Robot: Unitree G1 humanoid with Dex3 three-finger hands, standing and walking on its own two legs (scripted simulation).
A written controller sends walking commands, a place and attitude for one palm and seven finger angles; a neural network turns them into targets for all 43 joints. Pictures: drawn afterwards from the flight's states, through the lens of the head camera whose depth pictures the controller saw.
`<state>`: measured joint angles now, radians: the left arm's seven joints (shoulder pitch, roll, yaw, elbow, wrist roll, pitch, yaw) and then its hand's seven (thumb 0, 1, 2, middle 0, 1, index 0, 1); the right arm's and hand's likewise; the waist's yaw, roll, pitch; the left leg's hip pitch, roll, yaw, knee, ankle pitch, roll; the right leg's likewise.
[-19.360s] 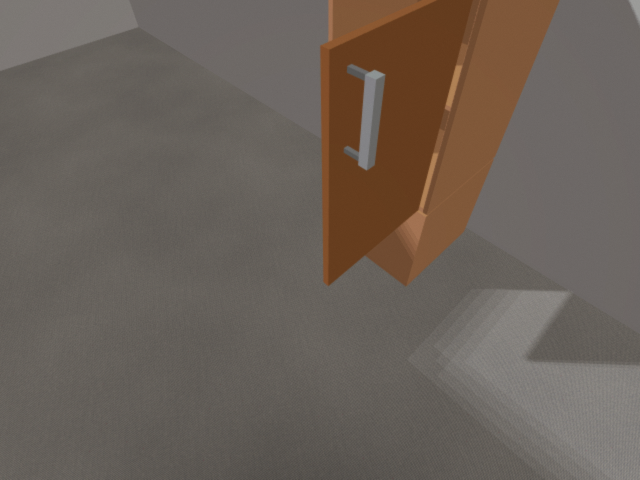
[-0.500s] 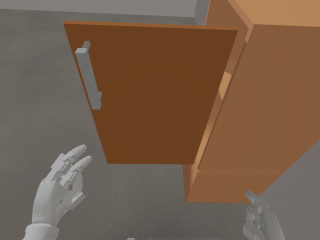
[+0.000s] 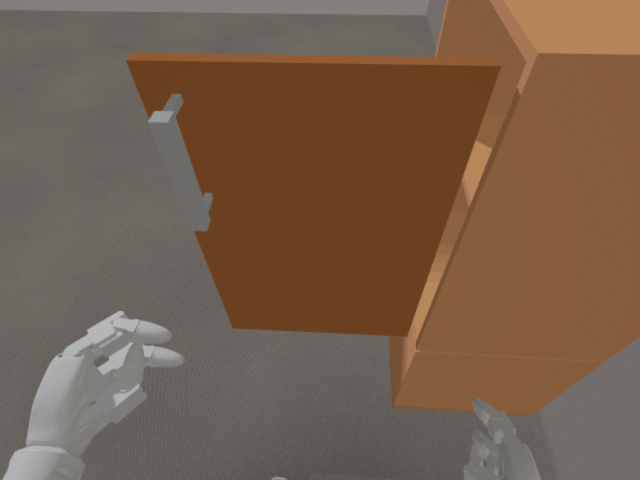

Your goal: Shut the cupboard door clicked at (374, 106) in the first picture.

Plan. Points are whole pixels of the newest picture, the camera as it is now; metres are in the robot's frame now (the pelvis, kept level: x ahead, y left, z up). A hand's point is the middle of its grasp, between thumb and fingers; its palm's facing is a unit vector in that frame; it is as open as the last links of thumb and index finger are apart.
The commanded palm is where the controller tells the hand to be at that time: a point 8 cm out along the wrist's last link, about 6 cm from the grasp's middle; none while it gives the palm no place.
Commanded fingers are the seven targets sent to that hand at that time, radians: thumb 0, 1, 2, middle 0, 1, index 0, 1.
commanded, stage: raise the hand and make a fist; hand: left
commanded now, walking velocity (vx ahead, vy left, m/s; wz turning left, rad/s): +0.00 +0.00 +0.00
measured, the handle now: (188, 167) +0.43 +0.19 +0.17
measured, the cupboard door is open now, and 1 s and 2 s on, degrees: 91 91 91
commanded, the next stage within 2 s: bring the fist close to the handle in 1.10 s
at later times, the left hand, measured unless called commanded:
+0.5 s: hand (105, 333) +0.23 +0.22 +0.15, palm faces +0.02 -1.00 -0.06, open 3.1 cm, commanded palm +0.20 +0.27 +0.16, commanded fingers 0.00 0.90 0.90 -1.30 -1.50 -1.30 -1.50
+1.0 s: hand (105, 304) +0.24 +0.21 +0.18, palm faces +0.04 -1.00 -0.07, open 3.1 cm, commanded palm +0.21 +0.26 +0.18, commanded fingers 0.00 0.90 0.90 -1.30 -1.50 -1.30 -1.50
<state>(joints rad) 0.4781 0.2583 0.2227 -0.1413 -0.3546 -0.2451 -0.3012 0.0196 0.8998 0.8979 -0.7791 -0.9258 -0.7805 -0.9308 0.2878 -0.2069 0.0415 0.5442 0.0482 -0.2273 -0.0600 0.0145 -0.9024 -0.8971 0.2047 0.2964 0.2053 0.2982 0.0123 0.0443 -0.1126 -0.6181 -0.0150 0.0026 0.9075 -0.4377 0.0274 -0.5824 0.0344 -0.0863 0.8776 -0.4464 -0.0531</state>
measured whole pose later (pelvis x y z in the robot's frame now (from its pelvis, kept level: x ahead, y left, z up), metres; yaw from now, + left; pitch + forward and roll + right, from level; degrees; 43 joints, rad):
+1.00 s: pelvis +0.01 +0.02 +0.04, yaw +0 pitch -2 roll -1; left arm 0.26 0.29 0.21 -0.28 -0.29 0.11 -0.19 0.02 0.90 0.90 -1.30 -1.50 -1.30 -1.50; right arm 0.23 -0.25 0.07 0.60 0.06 -0.23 -0.07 0.01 -0.90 -0.90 0.20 0.30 0.20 0.30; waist 0.03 0.04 -0.05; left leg -0.25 -0.04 0.01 0.59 -0.32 0.05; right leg -0.22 0.02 -0.06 0.56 -0.32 -0.03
